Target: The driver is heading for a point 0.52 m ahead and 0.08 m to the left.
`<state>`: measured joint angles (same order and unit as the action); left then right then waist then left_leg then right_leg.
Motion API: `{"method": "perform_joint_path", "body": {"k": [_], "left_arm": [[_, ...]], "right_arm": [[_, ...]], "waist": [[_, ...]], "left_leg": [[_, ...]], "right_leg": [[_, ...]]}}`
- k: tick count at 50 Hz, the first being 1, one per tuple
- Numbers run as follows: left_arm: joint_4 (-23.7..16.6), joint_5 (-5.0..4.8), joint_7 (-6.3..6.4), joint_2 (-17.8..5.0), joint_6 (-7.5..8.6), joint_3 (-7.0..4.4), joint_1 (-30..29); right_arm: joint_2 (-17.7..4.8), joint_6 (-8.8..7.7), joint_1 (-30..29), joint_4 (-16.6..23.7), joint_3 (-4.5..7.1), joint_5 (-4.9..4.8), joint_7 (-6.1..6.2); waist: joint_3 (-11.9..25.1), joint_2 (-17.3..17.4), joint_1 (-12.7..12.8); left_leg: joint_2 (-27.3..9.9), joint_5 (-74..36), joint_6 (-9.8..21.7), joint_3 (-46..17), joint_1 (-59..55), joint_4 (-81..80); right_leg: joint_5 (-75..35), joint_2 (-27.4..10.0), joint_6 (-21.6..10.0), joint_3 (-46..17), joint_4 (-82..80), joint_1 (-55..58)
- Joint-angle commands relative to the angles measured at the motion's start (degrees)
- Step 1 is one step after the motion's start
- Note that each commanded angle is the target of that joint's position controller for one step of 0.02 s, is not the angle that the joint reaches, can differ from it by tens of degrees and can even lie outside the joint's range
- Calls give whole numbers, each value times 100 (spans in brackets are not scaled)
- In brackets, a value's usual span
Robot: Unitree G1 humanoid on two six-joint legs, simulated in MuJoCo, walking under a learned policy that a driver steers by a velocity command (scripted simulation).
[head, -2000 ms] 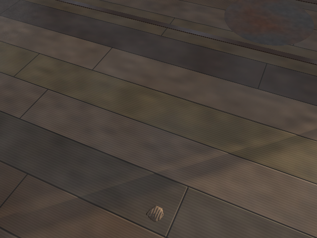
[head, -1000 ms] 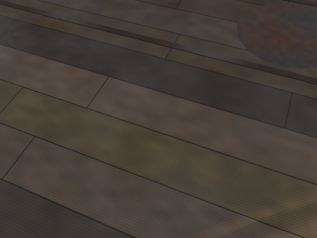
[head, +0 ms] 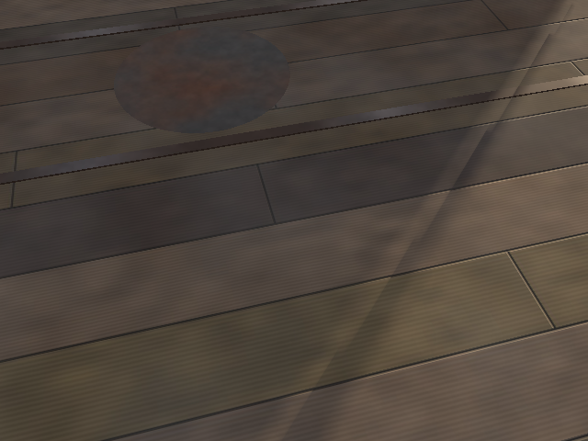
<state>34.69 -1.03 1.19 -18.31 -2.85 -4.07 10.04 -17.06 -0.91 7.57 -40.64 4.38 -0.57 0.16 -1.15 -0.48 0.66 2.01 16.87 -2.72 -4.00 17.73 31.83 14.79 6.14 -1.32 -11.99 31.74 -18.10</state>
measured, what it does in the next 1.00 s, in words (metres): walks ahead: right foot, then left foot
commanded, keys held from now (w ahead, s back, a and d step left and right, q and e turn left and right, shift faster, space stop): w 0.12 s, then no key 0.88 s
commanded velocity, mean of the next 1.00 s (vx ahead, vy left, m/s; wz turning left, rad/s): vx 0.09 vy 0.00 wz -0.11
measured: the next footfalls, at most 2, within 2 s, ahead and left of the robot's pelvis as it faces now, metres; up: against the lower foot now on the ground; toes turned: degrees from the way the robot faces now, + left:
right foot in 0.38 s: +0.16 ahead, -0.14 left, +0.00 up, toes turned -2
left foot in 0.64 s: +0.16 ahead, +0.11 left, +0.00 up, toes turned -4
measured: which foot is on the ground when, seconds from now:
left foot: down 0.00-0.38, up 0.40-0.62, down 0.64-1.00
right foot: down 0.00-0.02, up 0.04-0.36, down 0.38-1.00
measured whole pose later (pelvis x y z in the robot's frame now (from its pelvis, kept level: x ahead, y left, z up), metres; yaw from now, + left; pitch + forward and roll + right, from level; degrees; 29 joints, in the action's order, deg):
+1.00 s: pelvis +0.14 -0.02 +0.00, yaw -4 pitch -2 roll +0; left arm 52.5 -0.1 0.9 -14.5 -0.8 -2.3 9.2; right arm -14.3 -0.1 12.3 -48.1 1.0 0.4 1.9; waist -2.6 0.2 -0.2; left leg -1.5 18.6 -1.5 -0.9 9.1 29.5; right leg 16.8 0.9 0.1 -1.8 29.4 -10.8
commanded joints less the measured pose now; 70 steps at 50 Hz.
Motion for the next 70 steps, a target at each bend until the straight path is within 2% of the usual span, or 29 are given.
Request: {"method": "perform_joint_path", "body": {"k": [1,2,3,4,6,8,10,12,14,16,18,19,20,21,22,24,26,27,29,31,32,33,34,35,37,38,41,48,70], "left_arm": [[-325,83,12,-186,110,7,17],[-573,-9,39,-338,199,-51,-139],[-521,9,63,-680,306,-146,-165],[-401,-15,58,-815,341,-198,-147],[-206,76,13,-722,371,-201,-25],[-181,122,-43,-417,441,-116,-222],[-191,114,-71,-118,500,-4,-392],[-235,118,-109,85,534,89,-579],[-230,67,-139,-84,525,45,-583],[-148,29,-158,-193,504,-5,-365],[-40,84,-114,-337,485,-73,-50],[-82,136,-38,-629,470,-130,197],[-102,219,35,-942,385,-153,415],[65,200,17,-513,325,-32,431],[135,170,-43,-275,334,11,345],[187,216,-102,-230,380,69,-26],[211,229,-106,-264,433,73,-367],[272,234,-98,-305,430,68,-522],[340,197,-79,-172,396,104,-650],[511,149,-107,-44,388,154,-471],[603,186,-124,-9,402,164,-313],[665,243,-154,-47,411,152,-188],[736,278,-181,-78,440,158,-129],[721,203,-147,-7,432,158,-225],[774,118,-76,-175,380,108,-414],[866,117,-65,-150,344,104,-330],[1046,125,-46,-124,323,98,-205],[1512,93,-13,-197,260,60,-138],[2586,98,102,-176,178,100,-104]], "right_arm": [[-770,-157,721,277,199,123,4],[-1326,-189,1081,121,320,271,-51],[-1191,-271,816,212,292,238,-60],[-940,-293,608,211,223,158,-13],[-698,-273,516,190,129,26,82],[-581,-271,635,141,60,71,132],[-560,-245,700,93,41,78,147],[-682,-194,798,25,66,61,129],[-899,-140,1055,-71,119,35,84],[-889,-99,966,-74,98,-38,69],[-647,-117,1011,-131,-8,-33,62],[-436,-176,1104,-112,-94,119,41],[-119,-233,1437,-87,-213,328,13],[-41,-193,1619,-87,-265,182,56],[-346,-108,1227,-13,-196,45,127],[-544,70,907,-65,-96,65,218],[-523,135,1002,-135,-84,151,238],[-332,136,1199,-189,-125,120,235],[-221,104,1244,-306,-156,96,213],[-228,98,1109,-285,-177,189,184],[-442,114,917,-173,-156,212,196],[-770,138,774,-95,-89,149,215],[-777,157,649,-31,-88,84,226],[-750,149,674,-199,-50,69,191],[-381,49,621,-195,-155,153,152],[-353,8,640,-205,-173,157,149],[-456,-23,627,-288,-148,93,166],[-461,30,592,-476,-161,90,194],[-324,6,744,-1346,-259,92,211]], "waist": [[842,275,-284],[299,1472,-279],[-67,1215,-245],[-272,1149,-163],[-261,930,-143],[-308,781,-239],[-223,799,-315],[-53,967,-409],[109,1035,-456],[169,975,-269],[294,719,-35],[705,272,16],[1156,-909,-146],[1450,-1253,-133],[1117,-1021,-11],[577,-867,-7],[390,-761,-166],[482,-853,-333],[557,-724,-372],[557,-496,-384],[399,-290,-245],[144,191,-41],[57,411,-21],[8,751,-41],[98,487,-174],[188,411,-158],[309,256,-133],[239,43,-116],[-94,74,-52]], "left_leg": [[-1301,398,619,-1168,-1784,-1294],[-2136,1879,1473,-3111,-1559,-2038],[-2343,2520,1871,-3496,-1238,-2206],[-2189,2712,1745,-3191,-1075,-2265],[-1711,2034,1387,-2344,-1267,-2276],[-1350,677,1291,-1520,-1142,-2269],[-1132,-706,1277,-884,-1036,-2102],[-1054,-1655,1282,-508,-839,-1882],[-1242,-2049,1364,-585,-857,-1679],[-1356,-2119,1301,-701,-791,-1464],[-1175,-2021,904,-615,-549,-1094],[-874,-1516,533,-305,-310,-527],[-427,757,180,19,492,460],[-470,1712,-83,85,648,933],[-553,1770,-178,57,676,1100],[-589,1681,-273,9,733,1438],[-592,1276,-320,-13,232,1248],[-579,923,-309,74,-62,945],[-491,-38,-274,261,-616,239],[-505,-1286,-165,226,-1148,-619],[-735,-1672,-57,-23,-1236,-791],[-853,-1710,110,-27,-1053,-639],[-896,-1648,266,-30,-1082,-567],[-744,-738,347,-18,-546,-606],[-630,-1156,264,25,-453,-678],[-580,-1453,188,99,-646,-637],[-565,-1714,157,135,-823,-504],[-512,-1759,203,187,-864,-555],[-373,-938,213,313,-642,-877]], "right_leg": [[2153,-459,-318,-741,680,-848],[2254,245,-109,127,1825,-2136],[1864,-171,19,-55,2596,-2420],[1405,-324,66,18,2852,-2538],[715,-493,257,292,2960,-2532],[196,-587,386,704,2742,-2241],[-32,-666,485,988,1946,-1743],[-25,-658,532,1160,1066,-972],[-2,-555,499,1251,588,-488],[-526,-500,334,1230,-141,80],[-1409,-590,90,1024,-1090,1128],[-2827,-1272,-94,352,-975,1960],[-4816,-2238,-615,-540,-521,2909],[-4167,-2735,-1409,-1053,-685,2607],[-2716,-2442,-1464,-1170,-1024,2080],[-2019,-2107,-1176,-793,-1279,1443],[-2416,-1799,-972,-270,-1326,827],[-2410,-1724,-944,-82,-1280,695],[-2365,-1544,-877,184,-1155,495],[-1364,-1290,-556,339,-1058,366],[-429,-1110,-319,384,-1043,213],[100,-872,-168,509,-1039,122],[-70,-751,-95,527,-911,42],[-252,-599,-19,850,-828,369],[-1102,-715,-43,832,-565,715],[-1252,-759,-81,764,-551,693],[-1657,-745,-61,799,-494,831],[-1827,-756,2,810,-515,970],[-1016,-709,93,883,-772,880]]}}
